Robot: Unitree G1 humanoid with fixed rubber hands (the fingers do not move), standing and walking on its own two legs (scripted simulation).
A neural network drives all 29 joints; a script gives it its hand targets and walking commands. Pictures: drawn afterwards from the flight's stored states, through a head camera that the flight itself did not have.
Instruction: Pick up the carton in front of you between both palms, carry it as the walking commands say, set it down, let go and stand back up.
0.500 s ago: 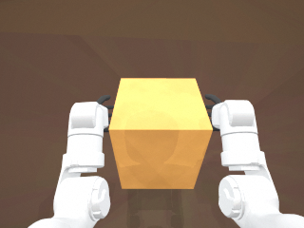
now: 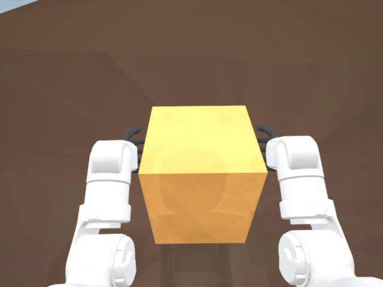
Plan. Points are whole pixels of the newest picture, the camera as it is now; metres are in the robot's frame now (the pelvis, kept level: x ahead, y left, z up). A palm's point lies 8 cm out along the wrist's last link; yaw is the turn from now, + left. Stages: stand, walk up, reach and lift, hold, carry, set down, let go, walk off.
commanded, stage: carry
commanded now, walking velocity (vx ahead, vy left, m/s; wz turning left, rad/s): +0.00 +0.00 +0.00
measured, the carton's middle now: (199, 176) +0.35 +0.00 +0.06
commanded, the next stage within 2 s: none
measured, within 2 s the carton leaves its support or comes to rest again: neither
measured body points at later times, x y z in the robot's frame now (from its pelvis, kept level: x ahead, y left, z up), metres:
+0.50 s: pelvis -0.02 +0.00 +0.00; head -0.05 +0.00 +0.45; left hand +0.34 +0.15 +0.13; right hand +0.34 -0.15 +0.13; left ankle -0.06 +0.10 -0.74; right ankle +0.00 -0.10 -0.72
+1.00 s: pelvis -0.03 +0.00 +0.00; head -0.06 +0.00 +0.45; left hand +0.33 +0.15 +0.13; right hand +0.33 -0.15 +0.13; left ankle -0.06 +0.10 -0.74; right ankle +0.00 -0.10 -0.72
